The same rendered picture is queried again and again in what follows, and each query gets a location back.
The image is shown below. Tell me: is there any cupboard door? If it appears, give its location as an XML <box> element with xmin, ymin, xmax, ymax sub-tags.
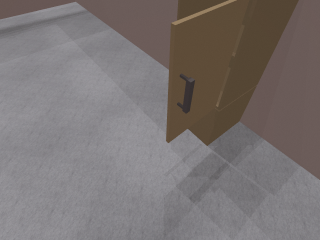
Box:
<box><xmin>166</xmin><ymin>0</ymin><xmax>249</xmax><ymax>143</ymax></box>

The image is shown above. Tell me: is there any handle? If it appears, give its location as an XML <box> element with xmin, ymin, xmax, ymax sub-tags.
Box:
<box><xmin>177</xmin><ymin>74</ymin><xmax>195</xmax><ymax>114</ymax></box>

